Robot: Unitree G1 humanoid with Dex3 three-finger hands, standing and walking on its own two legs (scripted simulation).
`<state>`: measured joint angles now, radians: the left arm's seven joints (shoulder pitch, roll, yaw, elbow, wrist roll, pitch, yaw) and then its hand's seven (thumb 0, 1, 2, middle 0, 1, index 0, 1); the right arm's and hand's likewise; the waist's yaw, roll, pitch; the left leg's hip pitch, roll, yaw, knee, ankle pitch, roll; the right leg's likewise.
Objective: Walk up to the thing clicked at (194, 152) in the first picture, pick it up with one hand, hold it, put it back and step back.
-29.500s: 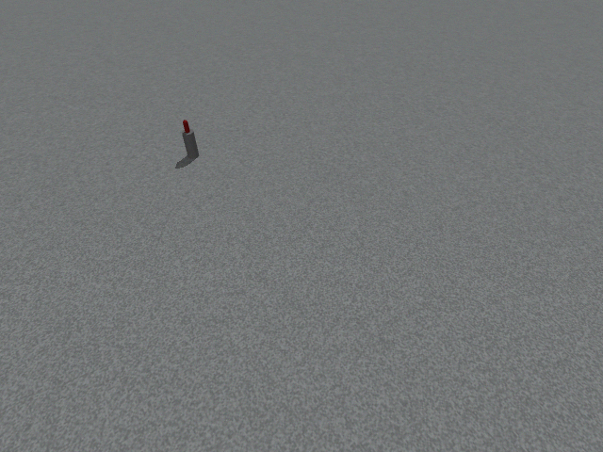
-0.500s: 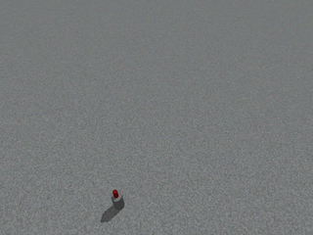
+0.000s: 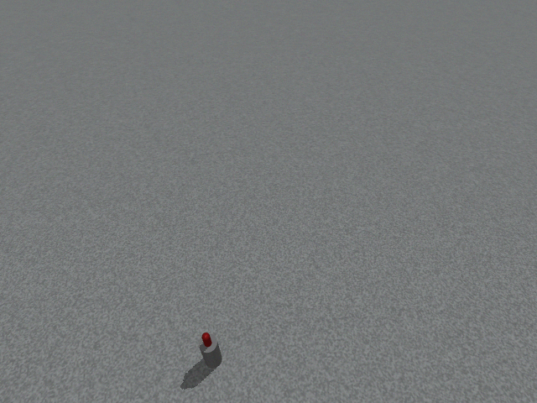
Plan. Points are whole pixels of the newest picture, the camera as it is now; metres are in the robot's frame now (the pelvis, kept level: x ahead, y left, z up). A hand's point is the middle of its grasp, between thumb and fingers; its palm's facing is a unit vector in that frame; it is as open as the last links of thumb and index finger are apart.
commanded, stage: stand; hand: left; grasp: from the side
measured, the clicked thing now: (209, 348) +0.45 +0.21 -0.67
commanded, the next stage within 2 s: step back in 1.28 s
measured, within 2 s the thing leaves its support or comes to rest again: neither
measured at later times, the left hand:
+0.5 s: hand out of the picture +0.06 +0.24 -0.16, palm faces -0.02 -0.94 -0.34, open 7.4 cm
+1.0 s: hand out of the picture +0.09 +0.24 -0.15, palm faces -0.02 -0.94 -0.34, open 7.4 cm
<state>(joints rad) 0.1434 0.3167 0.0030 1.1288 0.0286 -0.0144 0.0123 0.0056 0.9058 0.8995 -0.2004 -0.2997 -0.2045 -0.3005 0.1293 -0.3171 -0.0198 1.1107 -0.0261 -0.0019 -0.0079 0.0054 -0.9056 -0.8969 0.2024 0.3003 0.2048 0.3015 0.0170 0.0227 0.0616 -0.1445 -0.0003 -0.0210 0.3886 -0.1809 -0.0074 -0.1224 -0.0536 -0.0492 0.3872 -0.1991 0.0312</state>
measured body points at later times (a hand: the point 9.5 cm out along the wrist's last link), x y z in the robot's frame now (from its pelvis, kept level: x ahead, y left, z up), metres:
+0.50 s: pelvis +0.00 +0.00 +0.00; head +0.01 -0.01 +0.45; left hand +0.07 +0.29 -0.13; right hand +0.06 -0.30 -0.14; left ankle +0.02 +0.12 -0.74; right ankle +0.01 -0.14 -0.74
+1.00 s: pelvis +0.01 -0.01 +0.00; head +0.02 -0.01 +0.45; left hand +0.09 +0.29 -0.13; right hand +0.09 -0.30 -0.14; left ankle +0.02 +0.12 -0.74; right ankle +0.01 -0.14 -0.74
